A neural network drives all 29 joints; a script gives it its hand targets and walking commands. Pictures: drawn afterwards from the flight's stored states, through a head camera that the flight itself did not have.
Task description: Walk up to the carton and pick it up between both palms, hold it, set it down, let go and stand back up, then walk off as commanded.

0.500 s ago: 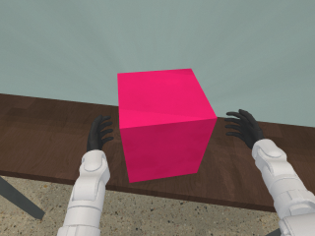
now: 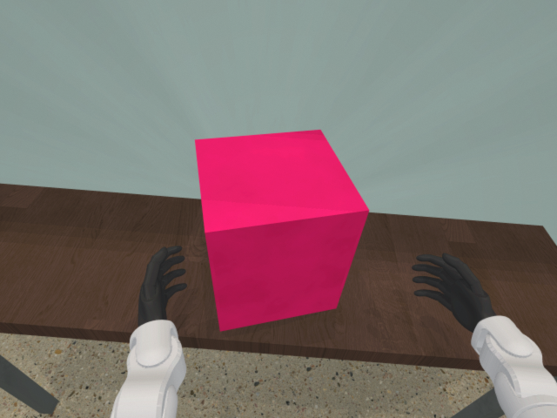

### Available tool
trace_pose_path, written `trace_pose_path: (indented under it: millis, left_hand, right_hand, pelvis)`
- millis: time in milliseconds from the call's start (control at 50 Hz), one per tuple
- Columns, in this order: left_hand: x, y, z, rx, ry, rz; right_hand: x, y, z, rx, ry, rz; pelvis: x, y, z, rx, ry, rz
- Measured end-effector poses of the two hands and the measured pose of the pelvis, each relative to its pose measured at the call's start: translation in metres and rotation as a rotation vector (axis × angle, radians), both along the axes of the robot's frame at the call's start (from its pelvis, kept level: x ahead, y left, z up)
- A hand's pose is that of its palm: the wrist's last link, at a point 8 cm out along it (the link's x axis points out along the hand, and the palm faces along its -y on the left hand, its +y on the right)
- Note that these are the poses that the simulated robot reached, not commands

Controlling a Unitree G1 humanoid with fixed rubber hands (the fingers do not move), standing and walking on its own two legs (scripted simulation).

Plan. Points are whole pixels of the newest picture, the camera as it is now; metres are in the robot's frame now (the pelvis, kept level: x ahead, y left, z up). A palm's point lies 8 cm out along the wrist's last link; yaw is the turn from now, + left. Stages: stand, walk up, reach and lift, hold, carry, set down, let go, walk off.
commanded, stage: set down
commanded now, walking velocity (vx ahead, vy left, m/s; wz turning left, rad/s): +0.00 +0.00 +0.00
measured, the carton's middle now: (270, 230) +0.42 +0.05 +0.05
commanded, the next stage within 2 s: none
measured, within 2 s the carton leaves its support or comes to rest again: neither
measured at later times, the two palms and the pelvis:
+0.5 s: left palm (147, 346) +0.21 +0.19 +0.06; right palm (487, 356) +0.23 -0.25 +0.04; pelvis +0.01 +0.00 +0.00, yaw +0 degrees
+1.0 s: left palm (142, 364) +0.20 +0.20 +0.02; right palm (486, 383) +0.21 -0.25 +0.02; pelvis +0.02 +0.01 +0.00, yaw -1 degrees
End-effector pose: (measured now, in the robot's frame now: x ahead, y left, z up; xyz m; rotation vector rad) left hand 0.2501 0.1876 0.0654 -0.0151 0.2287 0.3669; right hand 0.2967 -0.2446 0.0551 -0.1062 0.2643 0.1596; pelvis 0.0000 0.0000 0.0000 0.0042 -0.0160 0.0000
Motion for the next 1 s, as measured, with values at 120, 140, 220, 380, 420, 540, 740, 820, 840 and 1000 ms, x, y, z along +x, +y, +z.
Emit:
trace_pose_path:
  millis: [120,140,220,380,420,540,740,820,840,1000]
  left_hand:
    - [-0.016,0.000,-0.008,0.000,0.024,0.014]
    - [-0.019,-0.001,-0.008,0.000,0.023,0.014]
    - [-0.026,-0.003,-0.007,0.004,0.018,0.010]
    - [-0.035,-0.006,-0.006,0.004,0.026,0.006]
    - [-0.038,-0.005,-0.006,0.006,0.031,0.010]
    - [-0.047,0.000,-0.008,0.016,0.040,0.019]
    - [-0.058,0.002,-0.022,0.013,0.092,0.002]
    - [-0.056,0.004,-0.030,0.020,0.114,-0.010]
    - [-0.056,0.005,-0.032,0.022,0.121,-0.014]
    - [-0.053,0.009,-0.041,0.034,0.164,-0.049]
  right_hand:
    - [-0.018,-0.008,-0.005,-0.001,0.017,-0.007]
    - [-0.021,-0.008,-0.004,0.001,0.012,-0.007]
    - [-0.031,-0.008,-0.005,0.008,0.004,-0.008]
    - [-0.052,-0.007,-0.012,0.018,0.022,-0.018]
    - [-0.057,-0.007,-0.013,0.016,0.026,-0.020]
    - [-0.067,-0.007,-0.011,0.002,0.029,-0.022]
    - [-0.085,-0.012,-0.017,-0.019,0.083,-0.047]
    - [-0.089,-0.011,-0.022,-0.021,0.106,-0.056]
    - [-0.090,-0.010,-0.024,-0.021,0.110,-0.057]
    - [-0.091,-0.004,-0.033,-0.019,0.122,-0.075]
  pelvis:
    - [0.001,-0.003,0.000,0.000,-0.010,0.007]
    - [0.002,-0.003,0.000,0.000,-0.011,0.008]
    - [0.004,-0.003,0.000,0.000,-0.012,0.008]
    - [0.009,0.000,0.000,-0.001,-0.025,0.001]
    - [0.010,0.001,0.001,-0.001,-0.028,-0.002]
    - [0.013,0.003,0.001,-0.003,-0.032,-0.011]
    - [0.013,0.005,0.001,-0.003,-0.042,-0.022]
    - [0.012,0.005,0.001,-0.003,-0.038,-0.025]
    - [0.013,0.005,0.001,-0.003,-0.037,-0.026]
    - [0.017,0.010,0.001,-0.005,-0.029,-0.026]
